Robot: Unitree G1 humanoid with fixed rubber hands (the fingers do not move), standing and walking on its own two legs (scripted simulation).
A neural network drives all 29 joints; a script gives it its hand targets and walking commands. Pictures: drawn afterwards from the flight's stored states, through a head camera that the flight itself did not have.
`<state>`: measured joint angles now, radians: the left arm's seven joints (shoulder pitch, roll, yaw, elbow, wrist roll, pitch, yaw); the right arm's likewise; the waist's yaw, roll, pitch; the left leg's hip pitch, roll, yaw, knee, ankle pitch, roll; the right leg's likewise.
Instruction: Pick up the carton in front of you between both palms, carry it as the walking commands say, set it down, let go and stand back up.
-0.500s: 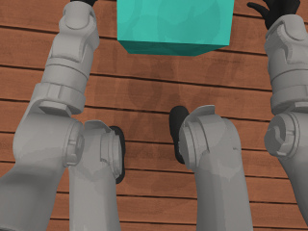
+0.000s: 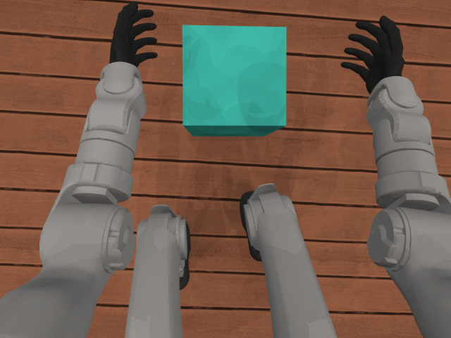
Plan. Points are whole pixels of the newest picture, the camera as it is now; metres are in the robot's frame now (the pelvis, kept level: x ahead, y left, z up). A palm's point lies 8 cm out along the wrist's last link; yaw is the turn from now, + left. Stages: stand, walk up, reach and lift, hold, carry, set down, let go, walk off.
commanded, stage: set down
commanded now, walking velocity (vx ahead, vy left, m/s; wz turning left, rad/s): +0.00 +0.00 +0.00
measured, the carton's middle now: (231, 91) +0.53 -0.10 -0.37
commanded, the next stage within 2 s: let go in 0.40 s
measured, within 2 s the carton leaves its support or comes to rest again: neither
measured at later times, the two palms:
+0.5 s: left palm (66, 16) +0.52 +0.08 +0.04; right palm out of the picture +0.45 -0.31 +0.04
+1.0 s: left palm out of the picture +0.38 +0.16 +0.15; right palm out of the picture +0.32 -0.28 +0.16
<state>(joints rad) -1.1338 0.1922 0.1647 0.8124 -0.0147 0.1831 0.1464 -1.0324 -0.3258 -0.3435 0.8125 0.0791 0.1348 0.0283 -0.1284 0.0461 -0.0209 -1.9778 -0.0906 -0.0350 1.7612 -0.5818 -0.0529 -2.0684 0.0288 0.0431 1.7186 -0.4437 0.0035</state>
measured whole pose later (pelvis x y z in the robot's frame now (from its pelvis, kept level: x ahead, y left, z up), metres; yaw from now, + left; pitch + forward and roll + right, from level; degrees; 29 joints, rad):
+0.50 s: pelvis +0.03 -0.01 +0.14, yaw -1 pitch +43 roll +3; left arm -0.96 0.13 0.22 0.77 0.06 0.17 0.11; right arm -0.89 -0.29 -0.38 0.80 -0.01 0.11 0.10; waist -0.10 0.05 -0.10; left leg -1.54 -0.07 -0.06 1.21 -0.43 -0.05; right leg -1.62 0.03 0.05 1.18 -0.31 -0.01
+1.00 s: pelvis +0.10 -0.02 +0.25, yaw -3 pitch +22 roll +1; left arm -0.15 0.11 0.12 0.55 0.08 0.02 0.04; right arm -0.08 -0.22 -0.12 0.52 0.01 0.00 0.10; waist -0.07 -0.01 -0.05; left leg -0.73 -0.02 -0.08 0.69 -0.34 -0.04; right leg -0.82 0.05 0.04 0.69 -0.26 -0.03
